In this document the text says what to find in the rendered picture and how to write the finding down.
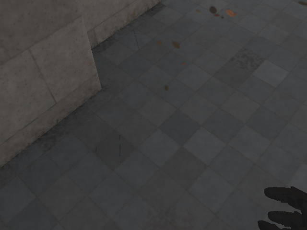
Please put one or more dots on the right robot hand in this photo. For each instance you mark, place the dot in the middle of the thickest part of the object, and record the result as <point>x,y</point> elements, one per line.
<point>295,198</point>

